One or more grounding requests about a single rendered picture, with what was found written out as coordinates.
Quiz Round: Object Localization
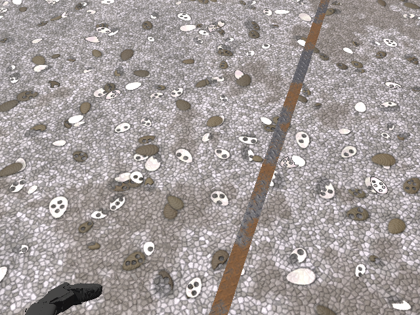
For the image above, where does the left robot hand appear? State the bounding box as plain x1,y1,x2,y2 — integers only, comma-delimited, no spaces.
25,282,102,315

